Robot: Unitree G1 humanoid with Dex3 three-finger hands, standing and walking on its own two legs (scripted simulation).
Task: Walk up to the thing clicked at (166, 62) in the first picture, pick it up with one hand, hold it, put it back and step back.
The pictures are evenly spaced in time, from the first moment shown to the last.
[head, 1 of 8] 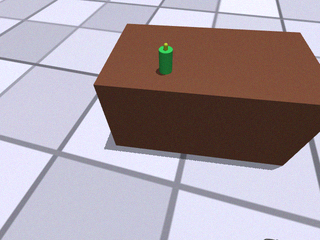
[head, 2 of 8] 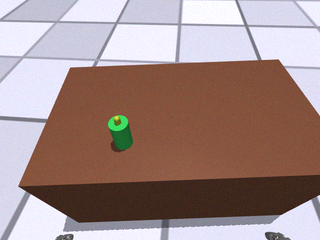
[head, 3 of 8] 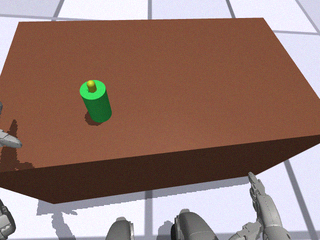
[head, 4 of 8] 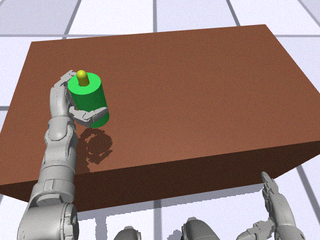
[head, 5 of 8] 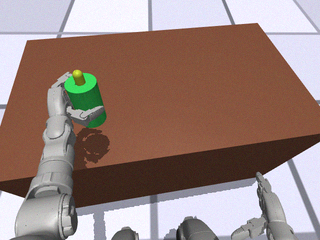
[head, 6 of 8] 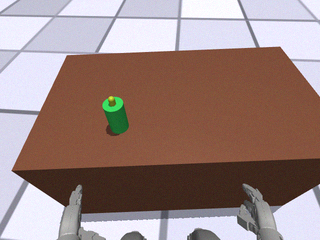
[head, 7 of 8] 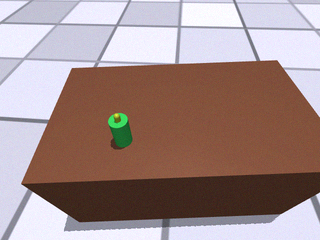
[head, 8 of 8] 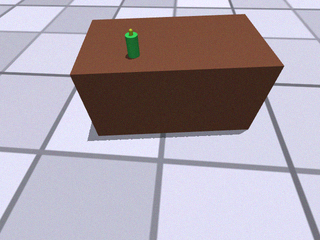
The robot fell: no
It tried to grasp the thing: yes
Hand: left
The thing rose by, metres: 0.23
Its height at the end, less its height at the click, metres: +0.00
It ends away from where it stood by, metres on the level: 0.01
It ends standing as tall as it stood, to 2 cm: yes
